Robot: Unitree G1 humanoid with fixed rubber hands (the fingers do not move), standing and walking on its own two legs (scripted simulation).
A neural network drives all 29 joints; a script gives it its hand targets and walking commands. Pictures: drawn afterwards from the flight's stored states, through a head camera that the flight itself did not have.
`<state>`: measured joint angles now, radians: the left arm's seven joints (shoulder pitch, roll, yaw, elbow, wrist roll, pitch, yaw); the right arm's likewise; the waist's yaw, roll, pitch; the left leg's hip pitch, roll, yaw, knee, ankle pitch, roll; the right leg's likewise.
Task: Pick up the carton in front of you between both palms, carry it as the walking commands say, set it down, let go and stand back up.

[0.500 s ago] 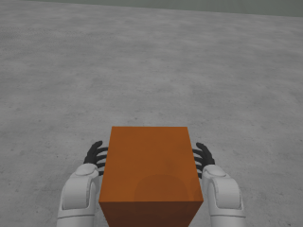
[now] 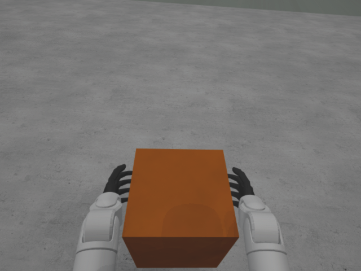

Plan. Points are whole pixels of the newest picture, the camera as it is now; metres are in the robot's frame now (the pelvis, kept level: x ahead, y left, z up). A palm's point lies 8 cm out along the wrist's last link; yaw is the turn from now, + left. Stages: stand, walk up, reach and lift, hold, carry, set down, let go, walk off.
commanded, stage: carry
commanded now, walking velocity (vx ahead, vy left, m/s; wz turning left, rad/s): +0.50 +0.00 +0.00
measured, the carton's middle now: (178, 211) +0.29 +0.00 -0.04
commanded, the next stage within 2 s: none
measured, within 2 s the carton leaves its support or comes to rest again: neither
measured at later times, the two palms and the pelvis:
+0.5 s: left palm (128, 133) +0.47 +0.14 +0.05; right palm (232, 137) +0.47 -0.16 +0.04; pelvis +0.19 -0.01 +0.01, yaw +0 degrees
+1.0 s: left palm (137, 95) +0.67 +0.14 +0.04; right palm (222, 95) +0.68 -0.16 +0.05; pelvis +0.39 -0.01 +0.01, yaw +1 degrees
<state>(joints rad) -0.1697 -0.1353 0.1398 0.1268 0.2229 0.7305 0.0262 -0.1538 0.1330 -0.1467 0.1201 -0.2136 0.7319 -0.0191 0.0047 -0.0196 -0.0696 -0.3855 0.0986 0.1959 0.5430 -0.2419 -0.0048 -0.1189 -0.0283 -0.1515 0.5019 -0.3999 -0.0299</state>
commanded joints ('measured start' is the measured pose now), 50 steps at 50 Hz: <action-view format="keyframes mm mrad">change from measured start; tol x32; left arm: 1 -481 -860 -533 -81 -226 -32 -212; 50 -366 -782 -543 -94 -213 -16 -196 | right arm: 1 -542 857 545 -97 225 -42 207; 50 -345 792 492 -58 191 -25 189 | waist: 1 18 -106 -7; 9 -42 319 -266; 24 -14 163 -140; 28 28 -310 -250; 50 -6 92 -312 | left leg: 1 -70 0 -4 92 -106 -15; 6 187 -59 44 -136 -11 23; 9 671 289 -564 -298 222 232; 22 410 182 -110 -380 80 113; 30 -226 -22 -156 597 -342 -3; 41 194 -34 -23 -210 314 -12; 50 365 108 -122 -40 864 55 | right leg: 1 -36 -283 325 -385 -221 -127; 7 -52 -135 20 41 433 -5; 11 -553 -55 127 541 -179 27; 25 -70 -3 -108 -89 257 39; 27 212 -229 235 -219 231 -29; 30 313 -406 405 -208 847 -195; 39 190 -237 6 -154 821 -75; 45 -36 -115 27 -53 240 62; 50 -1 -120 19 -22 519 73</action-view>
